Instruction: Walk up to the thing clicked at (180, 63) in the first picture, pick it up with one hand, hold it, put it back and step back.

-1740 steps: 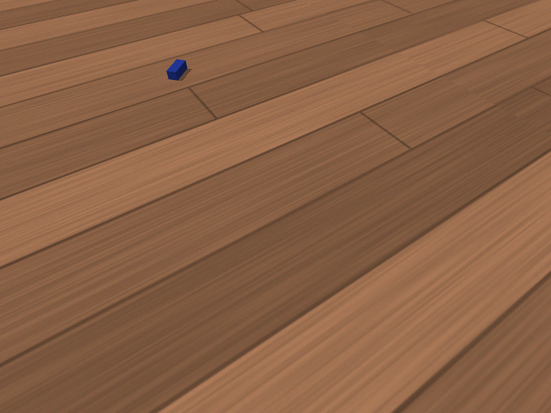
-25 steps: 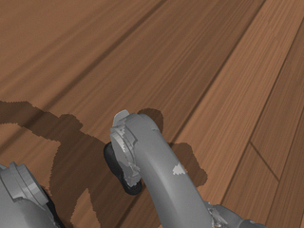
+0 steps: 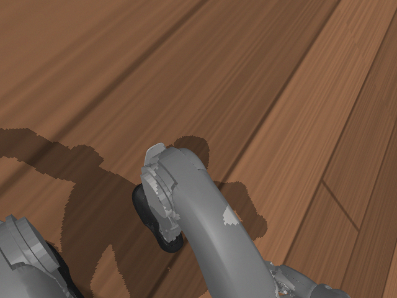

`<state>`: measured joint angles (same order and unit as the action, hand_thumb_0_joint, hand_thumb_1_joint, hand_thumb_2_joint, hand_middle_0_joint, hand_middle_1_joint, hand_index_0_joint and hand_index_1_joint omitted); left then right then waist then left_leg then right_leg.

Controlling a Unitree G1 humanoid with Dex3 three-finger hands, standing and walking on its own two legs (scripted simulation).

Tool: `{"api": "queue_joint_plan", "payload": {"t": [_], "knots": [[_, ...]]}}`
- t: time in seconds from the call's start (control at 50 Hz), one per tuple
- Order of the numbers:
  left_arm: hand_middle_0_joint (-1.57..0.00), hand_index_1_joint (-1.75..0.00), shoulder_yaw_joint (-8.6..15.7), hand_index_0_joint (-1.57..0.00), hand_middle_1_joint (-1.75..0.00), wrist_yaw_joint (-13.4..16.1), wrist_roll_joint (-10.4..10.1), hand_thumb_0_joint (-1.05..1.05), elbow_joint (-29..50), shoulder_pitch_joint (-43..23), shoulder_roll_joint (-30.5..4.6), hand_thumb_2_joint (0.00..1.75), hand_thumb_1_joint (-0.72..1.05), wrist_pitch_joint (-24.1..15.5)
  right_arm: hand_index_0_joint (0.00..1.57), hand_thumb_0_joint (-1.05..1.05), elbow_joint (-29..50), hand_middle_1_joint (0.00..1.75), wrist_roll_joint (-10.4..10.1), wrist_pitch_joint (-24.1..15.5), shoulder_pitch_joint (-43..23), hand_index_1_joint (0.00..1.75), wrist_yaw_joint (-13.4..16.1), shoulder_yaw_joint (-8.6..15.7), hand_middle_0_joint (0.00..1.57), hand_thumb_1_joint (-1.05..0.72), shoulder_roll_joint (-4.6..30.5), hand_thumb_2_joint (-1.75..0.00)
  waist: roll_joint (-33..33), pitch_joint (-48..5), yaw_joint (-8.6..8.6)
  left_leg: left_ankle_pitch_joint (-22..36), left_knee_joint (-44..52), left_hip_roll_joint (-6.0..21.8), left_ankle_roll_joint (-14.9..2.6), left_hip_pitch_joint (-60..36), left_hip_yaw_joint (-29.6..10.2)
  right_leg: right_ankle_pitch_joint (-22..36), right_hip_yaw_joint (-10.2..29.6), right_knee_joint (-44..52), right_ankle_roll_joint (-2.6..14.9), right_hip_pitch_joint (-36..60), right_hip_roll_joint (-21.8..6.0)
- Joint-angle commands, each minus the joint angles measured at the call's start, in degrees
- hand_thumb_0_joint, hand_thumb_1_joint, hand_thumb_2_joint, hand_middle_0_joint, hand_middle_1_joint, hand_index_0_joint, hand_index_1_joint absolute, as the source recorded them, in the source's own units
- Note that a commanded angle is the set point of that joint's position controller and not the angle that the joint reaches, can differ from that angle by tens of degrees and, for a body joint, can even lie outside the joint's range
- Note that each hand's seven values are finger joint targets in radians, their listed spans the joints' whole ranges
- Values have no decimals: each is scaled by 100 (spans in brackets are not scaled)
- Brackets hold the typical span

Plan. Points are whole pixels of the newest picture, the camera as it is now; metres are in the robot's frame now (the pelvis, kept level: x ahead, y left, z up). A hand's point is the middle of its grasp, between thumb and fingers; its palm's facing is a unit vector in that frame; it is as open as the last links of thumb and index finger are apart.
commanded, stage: close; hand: left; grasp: from above
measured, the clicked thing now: out of the picture +0.43 +0.37 -0.31
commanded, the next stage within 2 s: settle in 0.48 s
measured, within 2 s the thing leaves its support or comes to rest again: leaves its support in 1.00 s
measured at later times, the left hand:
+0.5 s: hand out of the picture +0.43 +0.35 -0.25, palm faces +0.04 -0.44 -0.90, open 10.0 cm
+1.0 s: hand out of the picture +0.43 +0.36 -0.24, palm faces +0.09 -0.48 -0.87, open 9.8 cm
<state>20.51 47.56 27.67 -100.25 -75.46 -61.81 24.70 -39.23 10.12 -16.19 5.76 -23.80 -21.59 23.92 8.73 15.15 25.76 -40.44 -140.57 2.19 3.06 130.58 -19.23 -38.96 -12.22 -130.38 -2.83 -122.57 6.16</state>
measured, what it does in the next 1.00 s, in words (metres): stands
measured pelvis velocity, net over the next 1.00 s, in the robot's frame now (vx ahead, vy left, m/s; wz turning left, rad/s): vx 0.00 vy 0.00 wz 0.01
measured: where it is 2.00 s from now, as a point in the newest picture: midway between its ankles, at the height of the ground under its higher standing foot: (118, 258)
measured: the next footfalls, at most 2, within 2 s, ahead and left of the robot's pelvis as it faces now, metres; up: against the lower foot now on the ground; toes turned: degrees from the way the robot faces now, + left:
none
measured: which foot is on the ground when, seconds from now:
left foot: down 0.00-1.00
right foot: down 0.00-1.00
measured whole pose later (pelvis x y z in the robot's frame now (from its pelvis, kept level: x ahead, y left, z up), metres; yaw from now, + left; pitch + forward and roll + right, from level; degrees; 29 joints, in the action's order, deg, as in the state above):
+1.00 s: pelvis +0.00 +0.00 +0.00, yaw +0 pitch +29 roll -15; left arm 23.2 45.1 28.4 -96.5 -75.6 -59.6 27.5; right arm -40.0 8.8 -15.6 6.9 -23.8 -19.4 22.9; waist 7.7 13.2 23.7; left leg -40.0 -139.6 2.2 3.1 130.8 -18.6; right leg -38.7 -11.8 -129.8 -2.6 -122.9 5.8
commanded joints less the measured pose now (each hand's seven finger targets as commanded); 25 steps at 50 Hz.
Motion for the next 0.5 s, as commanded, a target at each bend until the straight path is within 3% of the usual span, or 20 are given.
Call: {"api": "queue_joint_plan", "payload": {"t": [0.0,0.06,0.14,0.16,0.26,0.32,0.38,0.48], "knots": [[-53,-70,-241,-48,-65,222,170,0,586,-1222,-1100,83,0,25,20,0,-283,30,-5,80,1363,30,15,510,20,-90,2023,-90,-3320,-3856,439,1209,1244,301,-299,-2982,633,1958,-516,1275,206,2154,31],[-53,-69,-196,-49,-64,210,238,0,577,-1260,-1133,80,2,33,20,0,-370,30,-29,80,1279,30,17,573,20,-89,2020,-90,-3450,-3719,362,936,1368,318,-261,-3001,571,1668,-562,1250,249,1879,-9],[-56,-71,-235,-51,-66,236,273,0,625,-1184,-1053,84,5,21,20,0,-230,30,-28,99,1352,30,-6,541,20,-89,1985,-90,-3430,-3786,397,1192,1343,314,-271,-2997,580,1895,-534,1242,255,2035,9],[-58,-70,-232,-53,-64,233,190,0,596,-1202,-1005,84,6,23,20,0,-280,30,-11,99,1287,30,16,558,20,-89,2017,-90,-3340,-3728,410,1108,1305,316,-286,-2937,613,1877,-508,1258,221,2066,20],[-59,-69,-190,-54,-63,268,221,0,586,-1128,-1056,84,8,0,20,0,-321,30,-11,67,1342,30,1,553,20,-89,1989,-90,-3306,-3821,389,1167,1268,301,-297,-2952,627,1879,-515,1295,225,2078,19],[-61,-68,-196,-56,-62,261,116,0,612,-1195,-1044,83,10,-20,20,0,-296,30,7,62,1320,30,4,530,20,-89,2000,-90,-3265,-3822,420,1263,1224,294,-318,-2915,666,2014,-484,1287,197,2217,19],[-60,-66,-133,-55,-61,233,56,0,482,-1217,-1078,80,10,-15,20,0,-406,30,10,39,1285,30,18,535,20,-89,1991,-90,-3139,-3752,408,1040,1195,277,-333,-2743,695,1770,-474,1340,179,2148,20],[-62,-67,-158,-57,-61,216,111,0,494,-1151,-1102,83,12,-37,20,0,-405,30,6,29,1311,30,23,543,20,-89,2032,-90,-3247,-3790,410,998,1284,289,-299,-2867,638,1722,-515,1293,216,2090,13]]}}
